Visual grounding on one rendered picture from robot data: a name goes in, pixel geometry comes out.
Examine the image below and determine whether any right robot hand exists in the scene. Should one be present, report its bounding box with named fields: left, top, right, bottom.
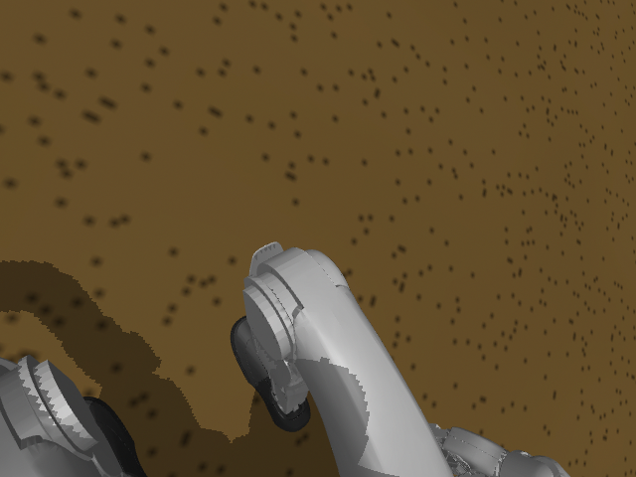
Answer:
left=429, top=423, right=510, bottom=477

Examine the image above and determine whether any right robot arm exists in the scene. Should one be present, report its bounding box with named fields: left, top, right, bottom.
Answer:
left=499, top=450, right=570, bottom=477

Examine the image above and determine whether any right robot foot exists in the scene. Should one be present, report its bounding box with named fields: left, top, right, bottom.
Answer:
left=231, top=315, right=310, bottom=432

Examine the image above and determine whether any left robot foot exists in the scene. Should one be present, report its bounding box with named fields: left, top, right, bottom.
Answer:
left=83, top=397, right=147, bottom=477

